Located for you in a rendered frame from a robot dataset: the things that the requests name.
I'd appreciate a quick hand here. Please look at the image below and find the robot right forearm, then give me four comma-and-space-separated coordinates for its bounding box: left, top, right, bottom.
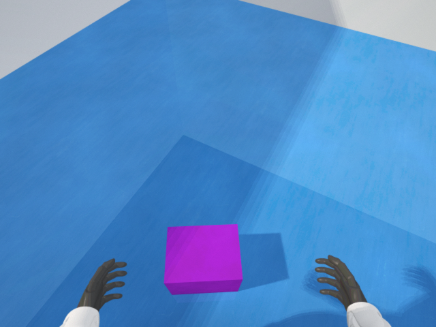
347, 302, 391, 327

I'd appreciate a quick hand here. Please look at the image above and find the carton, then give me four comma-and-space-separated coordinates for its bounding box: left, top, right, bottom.
164, 224, 243, 295

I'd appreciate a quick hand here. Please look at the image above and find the right robot hand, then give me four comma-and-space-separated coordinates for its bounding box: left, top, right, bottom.
315, 255, 367, 311

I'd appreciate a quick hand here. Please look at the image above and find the robot left forearm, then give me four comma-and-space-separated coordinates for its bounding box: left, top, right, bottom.
60, 307, 99, 327

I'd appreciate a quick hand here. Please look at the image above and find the left robot hand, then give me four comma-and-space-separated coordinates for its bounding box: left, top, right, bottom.
77, 258, 127, 312

